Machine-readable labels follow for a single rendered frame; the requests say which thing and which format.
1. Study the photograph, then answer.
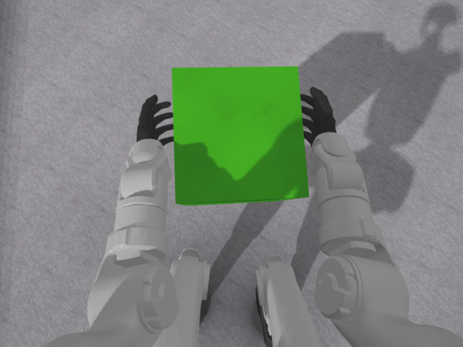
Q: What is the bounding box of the robot right hand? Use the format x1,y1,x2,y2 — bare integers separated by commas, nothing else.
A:
300,87,336,147

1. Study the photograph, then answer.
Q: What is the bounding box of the left robot thigh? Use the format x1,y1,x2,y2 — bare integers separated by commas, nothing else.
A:
152,256,211,347

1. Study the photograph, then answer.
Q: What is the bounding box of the right robot thigh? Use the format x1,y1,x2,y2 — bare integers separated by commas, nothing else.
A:
255,261,323,347

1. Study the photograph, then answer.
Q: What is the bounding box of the robot right upper arm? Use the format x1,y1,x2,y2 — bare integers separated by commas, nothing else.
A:
313,254,463,347

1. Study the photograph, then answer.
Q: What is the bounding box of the robot left upper arm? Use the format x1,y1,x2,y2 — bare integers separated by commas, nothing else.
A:
44,262,179,347

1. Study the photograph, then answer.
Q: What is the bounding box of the robot right forearm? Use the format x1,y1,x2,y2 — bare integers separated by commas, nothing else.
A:
309,132,400,272

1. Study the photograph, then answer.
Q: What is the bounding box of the carton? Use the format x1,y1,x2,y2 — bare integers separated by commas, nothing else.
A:
172,67,309,206

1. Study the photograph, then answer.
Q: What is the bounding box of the robot left forearm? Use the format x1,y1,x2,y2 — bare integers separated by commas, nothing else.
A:
88,139,172,322

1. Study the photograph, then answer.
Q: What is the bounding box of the robot left hand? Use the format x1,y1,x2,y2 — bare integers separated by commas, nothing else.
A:
137,95,174,146

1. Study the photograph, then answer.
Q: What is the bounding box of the robot thigh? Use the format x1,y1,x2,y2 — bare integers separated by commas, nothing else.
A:
152,256,211,347
255,261,323,347

